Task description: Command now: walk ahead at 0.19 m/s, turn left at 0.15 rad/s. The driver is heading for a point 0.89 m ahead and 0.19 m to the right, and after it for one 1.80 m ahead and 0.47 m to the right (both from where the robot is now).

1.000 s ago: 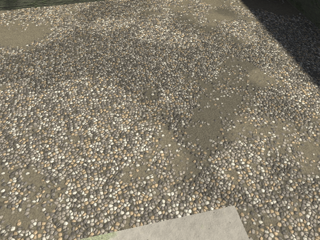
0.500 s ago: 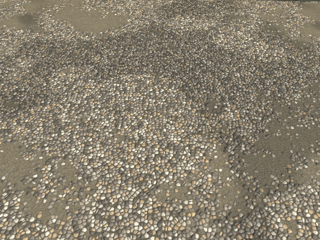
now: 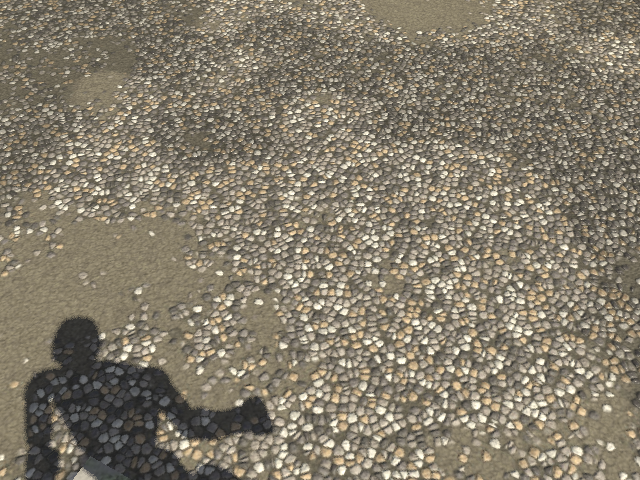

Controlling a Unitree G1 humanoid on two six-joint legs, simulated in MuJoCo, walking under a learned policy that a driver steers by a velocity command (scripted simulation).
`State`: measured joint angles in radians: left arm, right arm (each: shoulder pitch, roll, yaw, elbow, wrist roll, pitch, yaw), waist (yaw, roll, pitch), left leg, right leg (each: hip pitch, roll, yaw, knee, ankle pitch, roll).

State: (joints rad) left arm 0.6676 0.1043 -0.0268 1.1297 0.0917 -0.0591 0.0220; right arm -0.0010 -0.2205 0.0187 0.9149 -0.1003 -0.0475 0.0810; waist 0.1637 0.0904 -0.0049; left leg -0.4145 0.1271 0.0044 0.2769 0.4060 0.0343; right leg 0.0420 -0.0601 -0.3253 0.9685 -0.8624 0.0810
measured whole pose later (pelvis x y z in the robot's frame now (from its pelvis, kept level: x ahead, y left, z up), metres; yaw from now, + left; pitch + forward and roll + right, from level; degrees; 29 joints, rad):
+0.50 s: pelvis +0.14 -0.01 -0.07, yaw +1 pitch +1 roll +1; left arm 0.18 0.22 0.03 0.97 -0.01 -0.12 -0.11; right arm 0.16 -0.22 -0.05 0.92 0.01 -0.05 0.06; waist 0.00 -0.01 0.04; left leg -0.31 0.04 0.11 0.70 -0.40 0.00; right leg -0.35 -0.03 -0.04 0.74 -0.40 -0.01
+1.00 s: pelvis +0.16 +0.00 -0.05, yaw +1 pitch +0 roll -1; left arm 0.16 0.29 0.09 0.95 0.04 -0.09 -0.03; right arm 0.26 -0.25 -0.09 0.99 -0.06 -0.05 0.03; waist -0.03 0.00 0.03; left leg -0.24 0.05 0.11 0.61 -0.41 0.07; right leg -0.26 0.01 -0.04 0.60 -0.43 -0.08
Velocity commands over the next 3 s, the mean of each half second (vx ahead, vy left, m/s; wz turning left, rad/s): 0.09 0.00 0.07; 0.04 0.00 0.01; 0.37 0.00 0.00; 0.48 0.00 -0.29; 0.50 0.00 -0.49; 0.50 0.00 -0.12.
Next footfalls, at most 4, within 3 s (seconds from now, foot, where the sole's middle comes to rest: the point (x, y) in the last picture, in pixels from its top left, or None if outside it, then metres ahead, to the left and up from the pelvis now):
0.02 left None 0.16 0.11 -0.82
0.32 right None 0.18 -0.12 -0.82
1.60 left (331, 472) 0.57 0.09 -0.99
2.10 right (462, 406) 0.80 -0.22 -0.99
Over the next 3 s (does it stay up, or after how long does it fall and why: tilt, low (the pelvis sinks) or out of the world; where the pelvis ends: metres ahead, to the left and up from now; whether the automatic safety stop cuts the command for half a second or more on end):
stays up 1.13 -0.27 -0.20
